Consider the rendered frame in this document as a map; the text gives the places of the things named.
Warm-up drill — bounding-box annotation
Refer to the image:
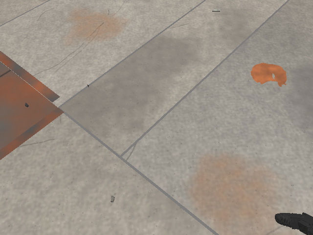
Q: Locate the robot right hand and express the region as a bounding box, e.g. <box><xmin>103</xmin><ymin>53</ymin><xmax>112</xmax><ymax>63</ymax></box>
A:
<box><xmin>275</xmin><ymin>212</ymin><xmax>313</xmax><ymax>235</ymax></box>

